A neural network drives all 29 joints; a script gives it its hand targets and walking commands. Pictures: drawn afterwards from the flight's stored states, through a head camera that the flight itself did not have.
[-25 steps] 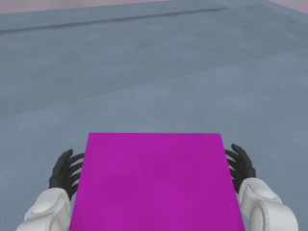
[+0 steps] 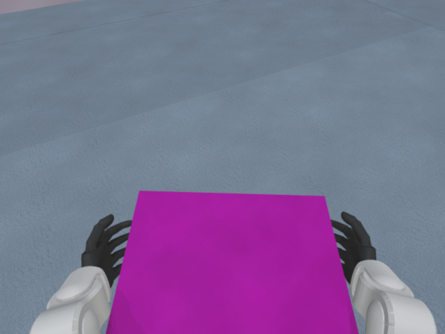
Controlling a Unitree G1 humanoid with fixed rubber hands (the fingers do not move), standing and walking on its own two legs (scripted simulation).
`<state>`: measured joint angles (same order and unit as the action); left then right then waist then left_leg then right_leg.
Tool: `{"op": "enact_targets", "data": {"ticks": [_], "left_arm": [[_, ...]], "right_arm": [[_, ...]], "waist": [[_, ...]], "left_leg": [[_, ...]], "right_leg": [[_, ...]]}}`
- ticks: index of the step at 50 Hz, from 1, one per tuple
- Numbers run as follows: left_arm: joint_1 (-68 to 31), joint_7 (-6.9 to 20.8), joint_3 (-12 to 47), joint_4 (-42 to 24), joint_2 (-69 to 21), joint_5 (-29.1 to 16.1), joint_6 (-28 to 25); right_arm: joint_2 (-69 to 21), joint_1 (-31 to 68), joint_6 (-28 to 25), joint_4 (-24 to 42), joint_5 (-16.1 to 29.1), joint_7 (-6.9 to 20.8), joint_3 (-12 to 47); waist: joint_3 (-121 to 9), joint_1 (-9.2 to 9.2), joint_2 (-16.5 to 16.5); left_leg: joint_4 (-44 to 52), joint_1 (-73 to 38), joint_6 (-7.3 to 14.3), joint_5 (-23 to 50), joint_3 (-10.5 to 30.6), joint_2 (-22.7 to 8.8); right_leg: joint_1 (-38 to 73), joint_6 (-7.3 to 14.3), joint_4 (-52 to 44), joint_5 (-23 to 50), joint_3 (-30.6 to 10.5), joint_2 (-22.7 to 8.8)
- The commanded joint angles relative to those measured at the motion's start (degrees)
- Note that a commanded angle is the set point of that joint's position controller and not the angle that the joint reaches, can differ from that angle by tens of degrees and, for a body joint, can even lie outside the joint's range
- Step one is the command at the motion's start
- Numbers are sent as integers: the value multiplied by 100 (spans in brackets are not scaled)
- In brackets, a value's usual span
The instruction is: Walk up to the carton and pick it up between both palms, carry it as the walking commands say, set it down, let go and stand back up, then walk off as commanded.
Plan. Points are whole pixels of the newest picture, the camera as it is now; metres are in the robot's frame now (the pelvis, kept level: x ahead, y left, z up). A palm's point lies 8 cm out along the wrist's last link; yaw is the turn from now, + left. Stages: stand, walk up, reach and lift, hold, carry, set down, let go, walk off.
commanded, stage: carry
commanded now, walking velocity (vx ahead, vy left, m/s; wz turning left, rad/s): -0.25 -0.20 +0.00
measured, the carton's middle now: (229, 279) +0.24 -0.02 +0.01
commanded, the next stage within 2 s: none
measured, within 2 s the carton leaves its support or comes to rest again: neither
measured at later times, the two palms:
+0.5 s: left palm out of the picture +0.06 +0.08 +0.10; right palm out of the picture +0.07 -0.30 +0.11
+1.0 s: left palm out of the picture -0.07 +0.00 +0.11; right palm out of the picture -0.05 -0.38 +0.11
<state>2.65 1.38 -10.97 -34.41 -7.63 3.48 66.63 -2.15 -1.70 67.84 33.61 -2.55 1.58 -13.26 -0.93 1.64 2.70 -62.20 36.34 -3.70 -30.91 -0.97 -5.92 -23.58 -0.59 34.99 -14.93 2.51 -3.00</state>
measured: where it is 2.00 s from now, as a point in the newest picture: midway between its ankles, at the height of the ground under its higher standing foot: outside the picture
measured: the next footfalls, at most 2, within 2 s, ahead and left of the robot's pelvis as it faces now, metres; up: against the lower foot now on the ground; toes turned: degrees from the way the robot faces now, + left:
left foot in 0.22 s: -0.09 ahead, +0.04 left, +0.00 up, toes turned +11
right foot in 0.58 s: -0.17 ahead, -0.31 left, +0.00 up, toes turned -4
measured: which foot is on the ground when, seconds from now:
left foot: up 0.00-0.20, down 0.22-0.58, up 0.60-0.86, down 0.88-1.00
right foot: down 0.00-0.22, up 0.24-0.56, down 0.58-1.00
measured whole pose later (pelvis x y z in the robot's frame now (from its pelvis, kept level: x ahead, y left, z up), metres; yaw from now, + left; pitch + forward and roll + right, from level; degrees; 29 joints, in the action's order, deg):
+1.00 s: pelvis -0.28 -0.21 +0.01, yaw +2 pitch +2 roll +0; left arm 4.1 1.6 -10.8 -33.9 -2.8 2.8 69.3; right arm -3.6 -1.2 69.0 30.1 -3.6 0.4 -10.6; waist -7.2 -0.7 -1.6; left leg -28.9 16.1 0.4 -15.0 -4.6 -1.1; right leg -21.7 1.1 27.2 -7.8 5.1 -1.9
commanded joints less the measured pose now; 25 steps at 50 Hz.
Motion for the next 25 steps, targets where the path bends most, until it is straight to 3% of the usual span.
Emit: {"op": "enact_targets", "data": {"ticks": [1, 2, 4, 6, 8, 9, 10, 11, 12, 13, 14, 16, 18, 19, 22, 25], "left_arm": [[-1811, 374, 4326, -847, -3665, -1611, -30], [-1796, 374, 4315, -921, -3595, -1613, -62], [-1716, 363, 4341, -984, -3432, -1623, -55], [-1590, 346, 4418, -938, -3263, -1636, 6], [-1553, 321, 4529, -880, -3141, -1668, 92], [-1564, 306, 4570, -823, -3093, -1679, 132], [-1622, 291, 4613, -767, -3060, -1700, 162], [-1720, 279, 4655, -730, -3069, -1729, 187], [-1867, 272, 4704, -793, -3134, -1742, 210], [-2342, 308, 4860, -1133, -3264, -1821, 216], [-2485, 314, 4788, -997, -3481, -1838, 208], [-2565, 354, 4791, -832, -3630, -1936, 206], [-2429, 328, 4799, -649, -3572, -1890, 209], [-2433, 301, 4822, -650, -3575, -1883, 209], [-2430, 215, 4836, -746, -3559, -1861, 247], [-2215, 180, 4672, -580, -3433, -1749, 319]], "right_arm": [[-4581, 2709, -102, 1139, 2176, 453, 5317], [-4548, 2656, -106, 1168, 2161, 431, 5338], [-4353, 2391, -74, 1142, 2055, 353, 5300], [-4114, 2040, -30, 1033, 1913, 282, 5170], [-3948, 1710, 23, 806, 1796, 255, 4989], [-3875, 1605, 47, 690, 1751, 256, 4907], [-3818, 1560, 60, 588, 1716, 266, 4819], [-3797, 1645, 57, 523, 1695, 278, 4725], [-3796, 1691, 43, 514, 1652, 290, 4633], [-3923, 1607, -6, 463, 1664, 304, 4555], [-3985, 1832, -45, 606, 1725, 325, 4552], [-4052, 2006, -62, 579, 1658, 340, 4480], [-3969, 1982, -81, 566, 1642, 348, 4404], [-3937, 1990, -77, 576, 1637, 354, 4378], [-3876, 2019, -25, 674, 1669, 362, 4370], [-3783, 1974, 40, 690, 1693, 348, 4401]], "waist": [[-1414, -145, -1384], [-1452, -144, -1328], [-1464, -155, -1504], [-1526, -182, -1641], [-1662, -181, -1580], [-1761, -156, -1481], [-1847, -119, -1286], [-1739, -123, -648], [-1395, -61, 433], [-860, 14, 1813], [-551, -62, 1026], [-515, -97, 443], [-717, -87, 670], [-822, -100, 725], [-1005, -113, 1007], [-1260, -79, 1360]], "left_leg": [[-1509, -501, 123, 147, -75, 355], [-1184, -577, 105, 138, -224, 364], [-209, -675, 164, -127, -350, 420], [827, -850, 261, -306, -408, 504], [1982, -1241, 389, -162, -426, 523], [2708, -1665, 447, 179, -513, 469], [3683, -2338, 482, 701, -598, 293], [4340, -2987, 485, 1033, -154, -187], [4597, -3467, 831, 1053, 1086, -1388], [4554, -2675, 1598, 2896, 2425, -2930], [4494, -2264, 1523, 3742, 1903, -2743], [4384, -1715, 1017, 2970, 775, -1872], [4161, -1958, 809, 3310, 96, -1265], [4092, -2142, 766, 3461, 47, -1166], [4031, -2374, 725, 3712, 218, -1225], [4187, -2114, 636, 2578, 224, -1162]], "right_leg": [[688, 999, -930, 2933, -15, -1022], [807, 955, -976, 2530, -75, -981], [993, 1077, -1205, 1915, -554, -1086], [1247, 1240, -1319, 1962, -1048, -1216], [1410, 1315, -1333, 2207, -1347, -1265], [1322, 1217, -1322, 2080, -1307, -1190], [1000, 985, -1231, 1772, -1116, -1026], [368, 650, -915, 1399, -828, -730], [-1015, 223, -353, 296, -478, -317], [-1860, -98, 1286, -1426, -21, 281], [-1808, -122, 2489, -1329, -712, 255], [-1521, -125, 3364, -600, -868, 226], [-1436, -196, 3705, -274, -688, 309], [-1402, -239, 3505, -315, -587, 311], [-1059, -303, 2351, -692, -281, 221], [-260, -270, 916, -884, 158, 190]]}}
